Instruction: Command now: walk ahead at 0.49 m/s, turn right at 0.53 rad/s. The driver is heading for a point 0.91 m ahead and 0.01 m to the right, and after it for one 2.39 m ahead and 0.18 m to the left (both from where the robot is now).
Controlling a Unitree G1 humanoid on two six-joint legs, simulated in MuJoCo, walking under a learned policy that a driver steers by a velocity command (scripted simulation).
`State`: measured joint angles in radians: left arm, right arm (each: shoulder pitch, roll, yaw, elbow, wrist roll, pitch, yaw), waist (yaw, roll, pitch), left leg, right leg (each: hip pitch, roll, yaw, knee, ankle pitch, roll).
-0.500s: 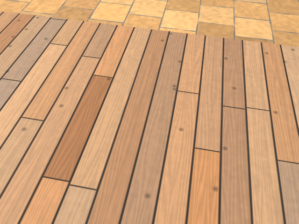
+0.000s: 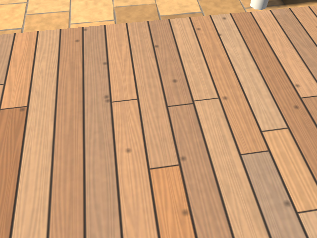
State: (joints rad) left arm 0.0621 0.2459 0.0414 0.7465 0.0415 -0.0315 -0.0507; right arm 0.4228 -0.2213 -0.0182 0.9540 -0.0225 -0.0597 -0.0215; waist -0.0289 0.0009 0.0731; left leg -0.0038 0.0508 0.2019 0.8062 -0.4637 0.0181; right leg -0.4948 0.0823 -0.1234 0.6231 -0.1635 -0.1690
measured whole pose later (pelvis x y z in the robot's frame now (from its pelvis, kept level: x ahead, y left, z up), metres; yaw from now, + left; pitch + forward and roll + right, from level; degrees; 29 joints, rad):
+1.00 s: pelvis +0.55 -0.06 +0.02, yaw -9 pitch +2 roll +1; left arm -0.01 0.22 -0.01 0.74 0.03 -0.06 -0.02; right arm 0.50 -0.23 -0.04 0.94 -0.01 -0.06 0.01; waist -0.11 -0.02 0.04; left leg -0.01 -0.08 -0.09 0.34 -0.36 0.05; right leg -0.48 -0.01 0.00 0.53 -0.11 0.00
